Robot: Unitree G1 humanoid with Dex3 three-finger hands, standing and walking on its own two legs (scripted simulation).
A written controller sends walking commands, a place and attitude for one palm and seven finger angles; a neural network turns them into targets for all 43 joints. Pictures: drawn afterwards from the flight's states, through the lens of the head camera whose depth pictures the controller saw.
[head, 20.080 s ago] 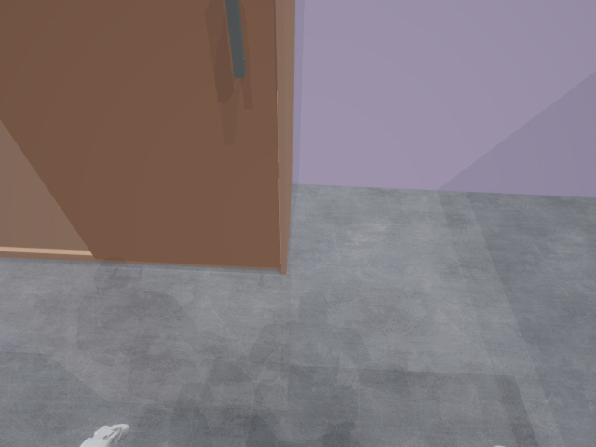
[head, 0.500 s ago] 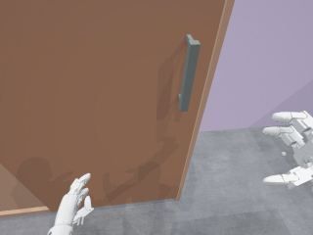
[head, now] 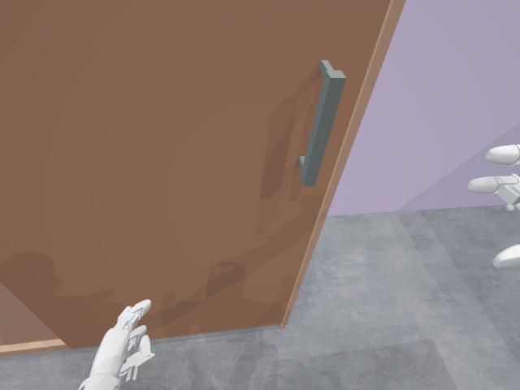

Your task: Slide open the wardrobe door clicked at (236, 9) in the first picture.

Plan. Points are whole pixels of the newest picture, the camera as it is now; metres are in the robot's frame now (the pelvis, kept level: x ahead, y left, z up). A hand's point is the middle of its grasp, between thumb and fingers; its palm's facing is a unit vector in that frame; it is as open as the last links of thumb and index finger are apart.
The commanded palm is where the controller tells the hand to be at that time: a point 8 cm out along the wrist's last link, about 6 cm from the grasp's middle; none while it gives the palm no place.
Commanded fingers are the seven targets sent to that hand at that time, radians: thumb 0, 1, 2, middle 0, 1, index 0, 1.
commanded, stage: raise the hand with hooked fingers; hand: right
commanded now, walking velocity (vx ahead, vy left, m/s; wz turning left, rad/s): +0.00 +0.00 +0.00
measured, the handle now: (316, 127) +0.47 -0.08 +0.19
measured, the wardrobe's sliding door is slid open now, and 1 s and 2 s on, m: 0.00 0.00 0.00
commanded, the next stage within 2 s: move the hooked fingers beside the handle in 0.38 s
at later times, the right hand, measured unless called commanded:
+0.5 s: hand (496, 217) +0.27 -0.27 +0.21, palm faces -0.06 +0.99 -0.14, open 14.0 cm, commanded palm +0.25 -0.31 +0.22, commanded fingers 0.00 0.50 -0.30 0.30 1.20 0.30 1.20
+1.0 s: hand (452, 192) +0.33 -0.24 +0.20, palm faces -0.05 +0.99 -0.11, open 14.0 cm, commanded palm +0.29 -0.28 +0.21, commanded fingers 0.00 0.50 -0.30 0.30 1.20 0.30 1.20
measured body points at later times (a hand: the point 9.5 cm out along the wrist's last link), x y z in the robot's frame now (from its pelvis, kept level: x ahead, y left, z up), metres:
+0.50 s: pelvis +0.00 +0.00 +0.00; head -0.02 +0.02 +0.45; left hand +0.20 +0.23 -0.06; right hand +0.27 -0.32 +0.22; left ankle +0.00 +0.10 -0.74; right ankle +0.00 -0.10 -0.74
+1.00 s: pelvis +0.00 -0.01 +0.00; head -0.01 +0.02 +0.45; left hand +0.19 +0.22 -0.07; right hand +0.32 -0.29 +0.21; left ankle +0.00 +0.10 -0.74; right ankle +0.00 -0.10 -0.74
